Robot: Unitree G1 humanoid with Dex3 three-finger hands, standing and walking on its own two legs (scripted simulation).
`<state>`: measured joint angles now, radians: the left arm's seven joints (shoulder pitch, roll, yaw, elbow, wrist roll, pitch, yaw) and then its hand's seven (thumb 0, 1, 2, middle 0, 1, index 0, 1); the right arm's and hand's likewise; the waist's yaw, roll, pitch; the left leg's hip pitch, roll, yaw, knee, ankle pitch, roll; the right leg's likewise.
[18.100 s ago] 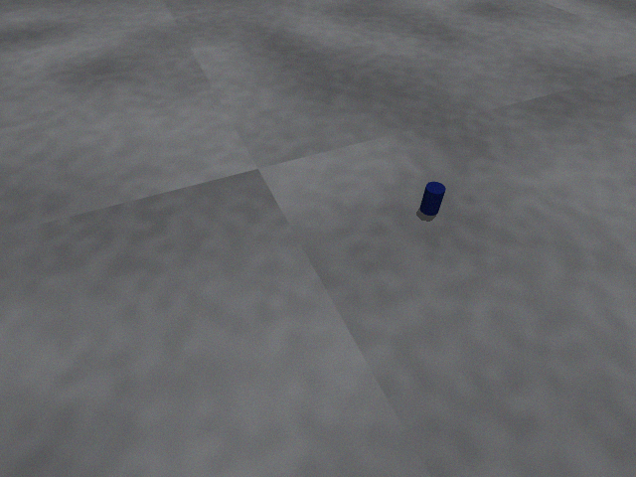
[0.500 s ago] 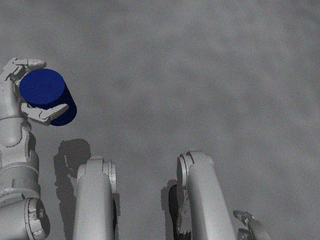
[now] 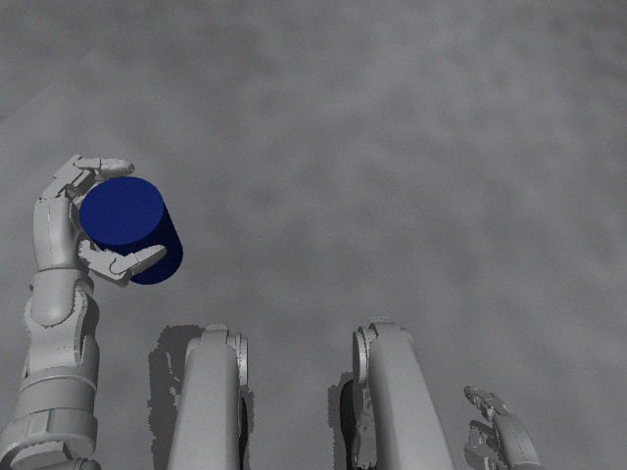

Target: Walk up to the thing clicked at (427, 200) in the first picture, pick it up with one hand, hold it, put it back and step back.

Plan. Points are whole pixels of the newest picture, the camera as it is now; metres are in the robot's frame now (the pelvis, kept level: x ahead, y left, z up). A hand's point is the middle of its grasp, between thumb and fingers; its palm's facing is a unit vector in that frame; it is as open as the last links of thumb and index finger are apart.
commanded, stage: lift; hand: left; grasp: from the side
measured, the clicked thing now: (138, 235) +0.42 +0.21 -0.07
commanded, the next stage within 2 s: hold in 1.56 s
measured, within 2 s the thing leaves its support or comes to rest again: neither
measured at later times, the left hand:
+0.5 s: hand (40, 154) +0.40 +0.21 +0.15, palm faces +0.19 -0.98 -0.07, open 11.7 cm
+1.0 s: hand out of the picture +0.39 +0.19 +0.23, palm faces +0.19 -0.98 -0.06, open 11.7 cm
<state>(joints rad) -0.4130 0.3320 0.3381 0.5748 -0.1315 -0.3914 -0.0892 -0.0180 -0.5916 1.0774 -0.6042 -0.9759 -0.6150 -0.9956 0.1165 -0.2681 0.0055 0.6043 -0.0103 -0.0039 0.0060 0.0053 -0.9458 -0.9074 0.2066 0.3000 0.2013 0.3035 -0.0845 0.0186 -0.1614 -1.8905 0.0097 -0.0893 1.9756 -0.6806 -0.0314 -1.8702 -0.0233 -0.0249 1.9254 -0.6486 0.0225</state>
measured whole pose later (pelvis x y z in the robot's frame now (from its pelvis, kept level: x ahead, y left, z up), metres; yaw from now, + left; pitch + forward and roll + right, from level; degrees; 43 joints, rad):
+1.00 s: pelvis +0.05 +0.00 +0.22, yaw +2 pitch +15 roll -2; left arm -0.16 0.20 0.12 0.47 -0.12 -0.34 0.04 -0.02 -0.59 1.08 -0.61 -0.96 -0.62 -0.98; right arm 0.21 -0.21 0.03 0.65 -0.01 -0.03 -0.03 0.01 -0.92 -0.90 0.21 0.30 0.20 0.30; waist -0.03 0.01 -0.09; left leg -0.88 0.03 -0.05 1.13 -0.51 -0.02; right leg -0.86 -0.02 -0.03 1.08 -0.48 0.02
